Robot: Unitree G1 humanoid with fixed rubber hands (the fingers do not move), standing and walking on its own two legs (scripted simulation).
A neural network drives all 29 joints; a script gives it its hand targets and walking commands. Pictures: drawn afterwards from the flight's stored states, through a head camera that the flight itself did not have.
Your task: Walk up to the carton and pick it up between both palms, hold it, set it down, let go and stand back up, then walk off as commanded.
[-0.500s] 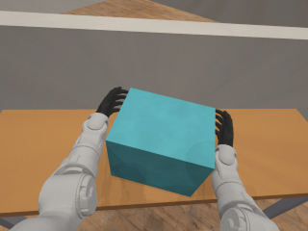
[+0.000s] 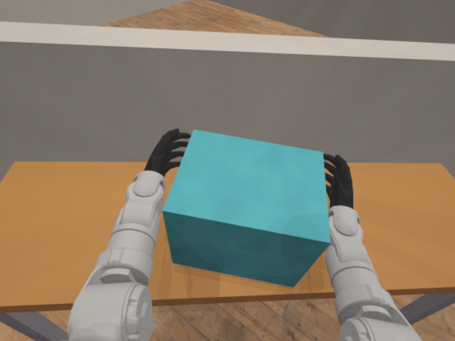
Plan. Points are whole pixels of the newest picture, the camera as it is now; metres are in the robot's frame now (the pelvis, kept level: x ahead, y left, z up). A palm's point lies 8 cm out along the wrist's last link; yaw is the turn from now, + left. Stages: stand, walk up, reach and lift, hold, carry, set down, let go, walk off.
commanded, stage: reach and lift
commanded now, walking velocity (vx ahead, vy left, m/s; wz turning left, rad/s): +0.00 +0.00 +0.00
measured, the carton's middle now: (244, 209) +0.36 -0.02 +0.04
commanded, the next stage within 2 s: hold in 1.88 s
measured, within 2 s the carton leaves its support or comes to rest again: neither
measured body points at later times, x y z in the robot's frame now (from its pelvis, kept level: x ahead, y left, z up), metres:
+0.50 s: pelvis +0.00 +0.00 +0.00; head -0.03 +0.03 +0.45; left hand +0.38 +0.15 +0.14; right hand +0.36 -0.19 +0.12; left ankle +0.00 +0.12 -0.75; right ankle -0.01 -0.14 -0.75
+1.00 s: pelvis -0.02 -0.01 +0.00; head -0.05 +0.02 +0.44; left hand +0.35 +0.17 +0.16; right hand +0.37 -0.16 +0.16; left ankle +0.00 +0.12 -0.75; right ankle -0.01 -0.13 -0.75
